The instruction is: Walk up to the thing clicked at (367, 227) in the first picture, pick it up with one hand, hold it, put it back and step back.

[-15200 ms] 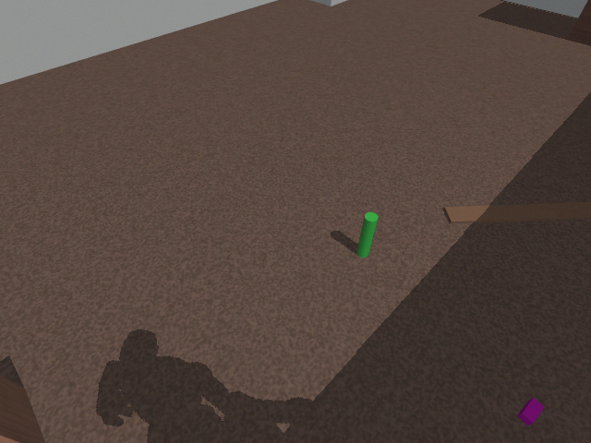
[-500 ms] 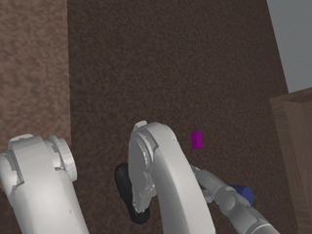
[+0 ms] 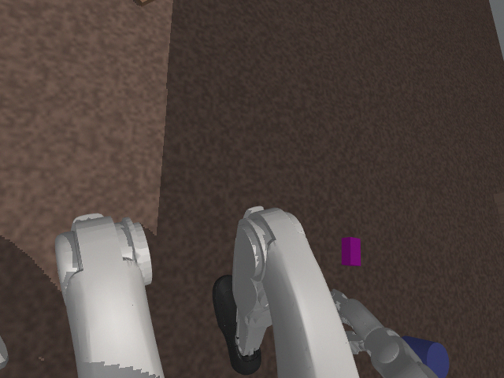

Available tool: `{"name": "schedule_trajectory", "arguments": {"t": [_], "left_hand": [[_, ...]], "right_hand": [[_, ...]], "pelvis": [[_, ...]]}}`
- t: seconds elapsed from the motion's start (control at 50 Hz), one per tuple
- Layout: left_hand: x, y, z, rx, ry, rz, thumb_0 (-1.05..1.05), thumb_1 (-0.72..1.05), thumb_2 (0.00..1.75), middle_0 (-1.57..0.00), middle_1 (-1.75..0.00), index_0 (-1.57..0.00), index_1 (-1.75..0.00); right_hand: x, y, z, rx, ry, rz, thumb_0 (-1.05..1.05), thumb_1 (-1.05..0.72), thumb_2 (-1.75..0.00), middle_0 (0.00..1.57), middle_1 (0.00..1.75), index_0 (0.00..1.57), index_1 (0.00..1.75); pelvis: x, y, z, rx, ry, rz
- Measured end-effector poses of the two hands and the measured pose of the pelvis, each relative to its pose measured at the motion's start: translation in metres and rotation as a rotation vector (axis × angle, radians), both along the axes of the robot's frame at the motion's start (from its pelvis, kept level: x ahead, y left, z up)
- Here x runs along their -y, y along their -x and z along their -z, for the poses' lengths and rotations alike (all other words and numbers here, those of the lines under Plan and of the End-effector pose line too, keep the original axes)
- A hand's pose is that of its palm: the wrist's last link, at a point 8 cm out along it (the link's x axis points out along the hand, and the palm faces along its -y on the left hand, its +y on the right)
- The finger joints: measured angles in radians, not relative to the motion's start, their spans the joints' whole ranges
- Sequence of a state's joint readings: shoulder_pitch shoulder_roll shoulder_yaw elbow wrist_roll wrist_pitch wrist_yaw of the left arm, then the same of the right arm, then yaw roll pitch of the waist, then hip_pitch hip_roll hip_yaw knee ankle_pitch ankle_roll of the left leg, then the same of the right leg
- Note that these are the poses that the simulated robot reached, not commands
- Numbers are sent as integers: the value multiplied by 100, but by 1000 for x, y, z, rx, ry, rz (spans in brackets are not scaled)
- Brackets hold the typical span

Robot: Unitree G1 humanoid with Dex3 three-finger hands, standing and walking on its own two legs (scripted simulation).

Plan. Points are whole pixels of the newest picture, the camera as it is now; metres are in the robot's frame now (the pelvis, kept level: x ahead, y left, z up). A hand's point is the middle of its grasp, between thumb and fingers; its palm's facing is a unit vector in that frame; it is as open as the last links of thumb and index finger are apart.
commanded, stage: settle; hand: left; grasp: from the side
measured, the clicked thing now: out of the picture +0.41 +0.37 -0.11
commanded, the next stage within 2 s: lift in 1.42 s
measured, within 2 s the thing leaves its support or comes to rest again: neither
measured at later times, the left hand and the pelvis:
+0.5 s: hand out of the picture +0.40 +0.36 -0.01, palm faces +0.43 -0.90 -0.05, open 8.2 cm; pelvis +0.01 -0.01 +0.04, yaw +5 degrees
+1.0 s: hand out of the picture +0.41 +0.35 +0.03, palm faces +0.44 -0.90 -0.05, open 8.3 cm; pelvis +0.01 -0.01 +0.06, yaw +7 degrees
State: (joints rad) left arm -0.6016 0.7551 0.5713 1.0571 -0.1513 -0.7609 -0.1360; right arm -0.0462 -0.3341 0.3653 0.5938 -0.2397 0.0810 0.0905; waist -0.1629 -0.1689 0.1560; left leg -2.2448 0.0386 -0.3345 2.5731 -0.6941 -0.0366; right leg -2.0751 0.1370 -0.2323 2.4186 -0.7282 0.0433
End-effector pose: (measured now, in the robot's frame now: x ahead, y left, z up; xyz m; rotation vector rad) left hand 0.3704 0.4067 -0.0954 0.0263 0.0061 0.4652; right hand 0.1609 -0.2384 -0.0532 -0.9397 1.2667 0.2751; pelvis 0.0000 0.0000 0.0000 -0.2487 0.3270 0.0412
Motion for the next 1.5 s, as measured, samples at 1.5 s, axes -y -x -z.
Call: {"name": "schedule_trajectory", "arguments": {"t": [1.5], "left_hand": [[23,3,-153,-61,-15,15,0,-24,111,-86,-122,-84,-123]], "right_hand": [[13,-6,-26,100,-202,314,1,-88,-90,20,30,20,29]], "pelvis": [[14,-10,-79,-230,-105,-80]]}}
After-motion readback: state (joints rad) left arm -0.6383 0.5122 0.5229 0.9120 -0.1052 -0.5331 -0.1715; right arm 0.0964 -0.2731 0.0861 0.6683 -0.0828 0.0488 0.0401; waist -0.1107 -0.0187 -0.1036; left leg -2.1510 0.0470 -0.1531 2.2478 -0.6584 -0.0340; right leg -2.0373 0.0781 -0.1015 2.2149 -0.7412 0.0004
